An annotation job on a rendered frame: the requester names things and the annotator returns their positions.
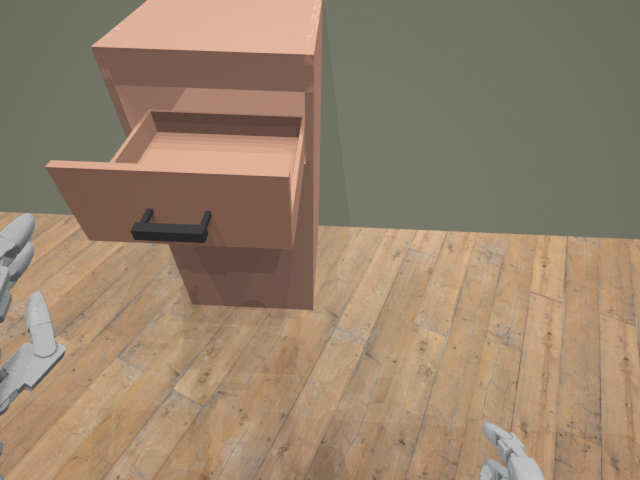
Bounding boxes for cabinet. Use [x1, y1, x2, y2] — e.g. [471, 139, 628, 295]
[91, 0, 323, 310]

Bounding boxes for handle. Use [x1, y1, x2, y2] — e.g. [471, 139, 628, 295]
[131, 208, 212, 243]

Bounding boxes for left robot hand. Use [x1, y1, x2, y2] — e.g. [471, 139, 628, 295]
[0, 213, 66, 416]

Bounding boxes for drawer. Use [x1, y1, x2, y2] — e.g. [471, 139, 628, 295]
[45, 109, 306, 249]

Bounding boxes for right robot hand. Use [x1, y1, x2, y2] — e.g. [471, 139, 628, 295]
[480, 422, 545, 480]

